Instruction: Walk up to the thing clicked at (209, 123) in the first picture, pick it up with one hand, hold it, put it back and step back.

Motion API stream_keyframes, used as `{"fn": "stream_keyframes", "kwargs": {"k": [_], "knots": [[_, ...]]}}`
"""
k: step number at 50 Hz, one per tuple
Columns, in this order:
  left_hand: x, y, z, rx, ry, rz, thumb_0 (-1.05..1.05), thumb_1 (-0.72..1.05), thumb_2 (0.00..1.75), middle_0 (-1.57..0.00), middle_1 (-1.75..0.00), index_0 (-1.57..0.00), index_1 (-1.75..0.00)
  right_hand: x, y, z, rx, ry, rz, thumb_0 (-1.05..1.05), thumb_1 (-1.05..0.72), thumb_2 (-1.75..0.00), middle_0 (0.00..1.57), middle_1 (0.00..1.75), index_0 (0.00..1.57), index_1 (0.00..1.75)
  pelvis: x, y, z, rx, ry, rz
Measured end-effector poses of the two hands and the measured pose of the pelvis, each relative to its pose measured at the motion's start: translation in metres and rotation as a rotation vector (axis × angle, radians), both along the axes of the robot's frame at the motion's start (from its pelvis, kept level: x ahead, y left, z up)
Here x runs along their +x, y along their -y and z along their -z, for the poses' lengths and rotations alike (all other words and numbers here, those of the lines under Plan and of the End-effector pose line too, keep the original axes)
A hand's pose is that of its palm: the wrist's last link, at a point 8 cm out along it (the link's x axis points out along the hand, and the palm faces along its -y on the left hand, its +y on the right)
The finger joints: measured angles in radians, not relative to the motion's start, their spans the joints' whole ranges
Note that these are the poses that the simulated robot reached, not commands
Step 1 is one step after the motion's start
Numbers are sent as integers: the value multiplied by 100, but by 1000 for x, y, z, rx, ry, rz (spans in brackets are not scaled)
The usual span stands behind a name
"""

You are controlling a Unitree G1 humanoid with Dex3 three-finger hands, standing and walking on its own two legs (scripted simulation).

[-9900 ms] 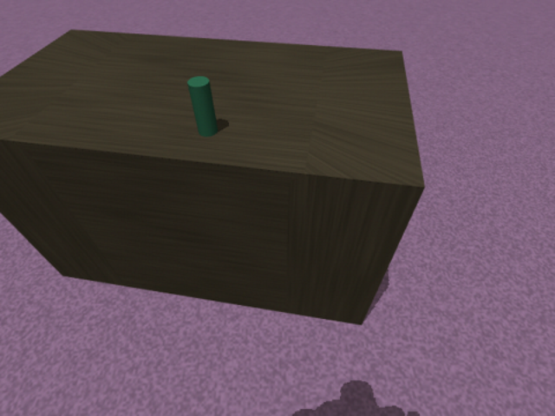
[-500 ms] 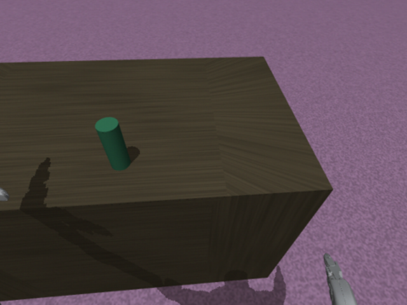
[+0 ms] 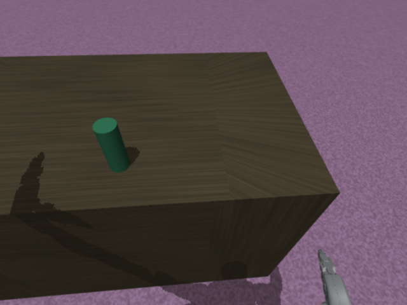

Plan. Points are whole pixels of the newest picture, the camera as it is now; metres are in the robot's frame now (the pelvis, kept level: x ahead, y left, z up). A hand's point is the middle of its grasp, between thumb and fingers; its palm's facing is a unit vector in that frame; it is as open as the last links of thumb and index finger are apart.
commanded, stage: go down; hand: left
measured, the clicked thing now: (113, 146) +0.46 +0.20 +0.05
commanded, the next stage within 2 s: approach in 1.16 s
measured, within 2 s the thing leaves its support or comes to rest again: neither
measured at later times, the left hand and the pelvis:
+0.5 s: hand out of the picture +0.37 +0.38 +0.17, palm faces +0.17 -0.99 -0.02, open 17.6 cm; pelvis -0.01 +0.00 -0.01, yaw +0 degrees
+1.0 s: hand out of the picture +0.37 +0.38 +0.16, palm faces +0.17 -0.98 -0.02, open 17.4 cm; pelvis +0.00 +0.00 -0.01, yaw -1 degrees
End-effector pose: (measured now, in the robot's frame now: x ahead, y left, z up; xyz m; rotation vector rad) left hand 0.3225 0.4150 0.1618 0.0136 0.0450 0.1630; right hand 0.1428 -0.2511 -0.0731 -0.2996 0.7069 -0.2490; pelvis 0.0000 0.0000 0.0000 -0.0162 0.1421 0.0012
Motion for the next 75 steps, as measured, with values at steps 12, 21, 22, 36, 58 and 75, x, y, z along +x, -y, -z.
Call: {"fn": "stream_keyframes", "kwargs": {"k": [12,21,22,36,58,75], "knots": [[7,-6,-1,-8,2,2,-1,-57,7,-4,-3,-4,-4,-7,5,-3,-16,1,12,-1,51,-6,6,6,5,5,-2,0,2,-4,-15,2],[14,-10,-8,2,15,-12,-1,-57,7,-4,-3,-4,-4,-10,4,-1,-20,4,5,-1,51,-6,6,6,6,5,-8,0,5,-8,-30,1],[15,-10,-9,1,17,-10,-1,-57,7,-4,-3,-4,-4,-10,4,-1,-21,6,4,-1,51,-6,6,6,6,5,-9,1,5,-9,-33,1],[27,-15,-5,3,7,-8,-1,-54,7,-4,-4,-4,-5,-14,3,-1,-29,4,12,-1,53,-6,6,6,6,5,-6,-2,9,-14,-65,8],[13,-19,0,1,16,-17,-1,-53,7,-4,-4,-5,-5,-6,1,-4,-28,27,-3,-1,52,-6,6,6,6,5,-1,-4,11,-13,-55,2],[23,-7,35,-23,-29,15,-1,-54,5,-4,-4,-4,-6,-18,-14,7,-6,1,-43,-1,54,-5,6,6,5,6,-12,-6,19,-20,-82,1]]}}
